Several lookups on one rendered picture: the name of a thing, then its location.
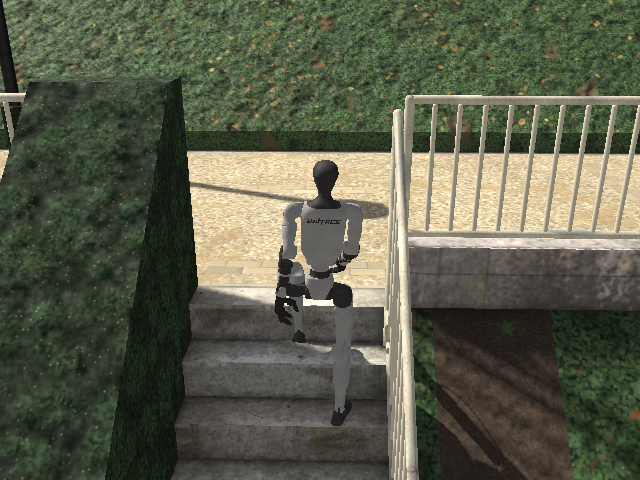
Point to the left robot upper arm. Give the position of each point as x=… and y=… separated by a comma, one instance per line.
x=291, y=212

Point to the robot right hand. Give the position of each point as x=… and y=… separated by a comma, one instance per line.
x=337, y=269

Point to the right robot forearm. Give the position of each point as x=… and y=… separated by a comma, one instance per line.
x=344, y=259

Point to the right robot upper arm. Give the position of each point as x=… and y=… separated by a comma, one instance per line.
x=355, y=217

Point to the right robot foot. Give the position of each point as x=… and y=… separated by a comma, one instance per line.
x=337, y=417

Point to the robot right thigh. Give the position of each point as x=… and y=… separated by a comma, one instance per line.
x=343, y=306

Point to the left robot forearm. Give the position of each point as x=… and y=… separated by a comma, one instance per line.
x=284, y=275

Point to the robot left hand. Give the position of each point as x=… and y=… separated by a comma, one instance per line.
x=280, y=310

